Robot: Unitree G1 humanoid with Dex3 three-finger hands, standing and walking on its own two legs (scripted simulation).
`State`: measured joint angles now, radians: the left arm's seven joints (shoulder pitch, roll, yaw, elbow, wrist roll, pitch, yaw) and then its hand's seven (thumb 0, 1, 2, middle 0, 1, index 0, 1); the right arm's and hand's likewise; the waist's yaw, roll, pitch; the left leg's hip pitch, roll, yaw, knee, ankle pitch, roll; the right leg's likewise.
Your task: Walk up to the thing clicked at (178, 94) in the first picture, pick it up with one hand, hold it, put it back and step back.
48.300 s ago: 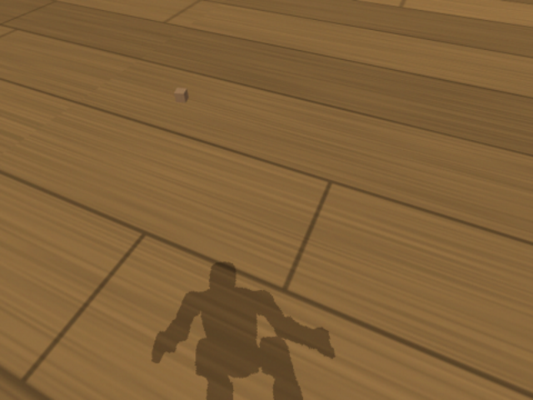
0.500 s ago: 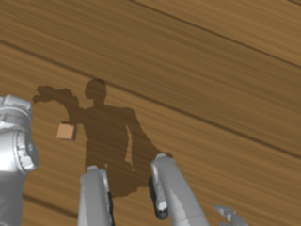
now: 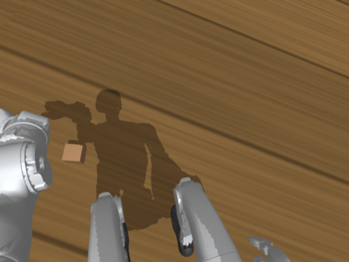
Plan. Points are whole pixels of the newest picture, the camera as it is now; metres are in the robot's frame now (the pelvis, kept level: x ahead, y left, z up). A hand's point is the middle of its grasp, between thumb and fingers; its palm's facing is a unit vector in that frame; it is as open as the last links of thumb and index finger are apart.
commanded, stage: approach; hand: left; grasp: from above
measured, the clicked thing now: (74, 154) +0.47 +0.29 -0.52
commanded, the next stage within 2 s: rest palm in 0.92 s
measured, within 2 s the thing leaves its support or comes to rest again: neither
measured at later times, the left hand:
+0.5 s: hand (68, 151) +0.44 +0.27 -0.35, palm faces -0.05 -0.43 -0.90, open 14.0 cm
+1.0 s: hand (79, 149) +0.47 +0.26 -0.43, palm faces +0.00 -0.45 -0.89, open 14.0 cm
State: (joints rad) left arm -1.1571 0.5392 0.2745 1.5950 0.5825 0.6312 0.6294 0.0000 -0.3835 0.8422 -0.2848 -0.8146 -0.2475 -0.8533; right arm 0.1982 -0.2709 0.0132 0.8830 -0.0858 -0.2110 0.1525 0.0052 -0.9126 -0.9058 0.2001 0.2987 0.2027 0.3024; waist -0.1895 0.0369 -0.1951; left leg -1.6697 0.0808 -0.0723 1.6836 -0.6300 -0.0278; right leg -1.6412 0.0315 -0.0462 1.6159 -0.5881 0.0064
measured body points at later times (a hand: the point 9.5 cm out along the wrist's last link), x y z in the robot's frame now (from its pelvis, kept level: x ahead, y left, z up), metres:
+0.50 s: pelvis -0.04 +0.00 -0.19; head +0.24 +0.02 +0.17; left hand +0.45 +0.29 -0.30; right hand -0.05 -0.26 -0.31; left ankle +0.05 +0.13 -0.52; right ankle +0.07 -0.12 -0.52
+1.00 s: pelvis -0.03 +0.00 -0.22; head +0.28 +0.04 +0.10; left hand +0.47 +0.27 -0.38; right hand -0.09 -0.27 -0.28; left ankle +0.05 +0.13 -0.52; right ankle +0.07 -0.12 -0.52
